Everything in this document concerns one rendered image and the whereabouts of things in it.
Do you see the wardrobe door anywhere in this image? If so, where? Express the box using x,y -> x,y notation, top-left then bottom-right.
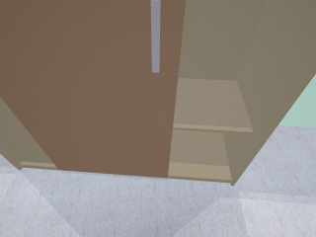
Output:
0,0 -> 186,178
0,97 -> 53,164

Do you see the handle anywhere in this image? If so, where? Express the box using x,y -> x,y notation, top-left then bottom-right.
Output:
150,0 -> 161,73

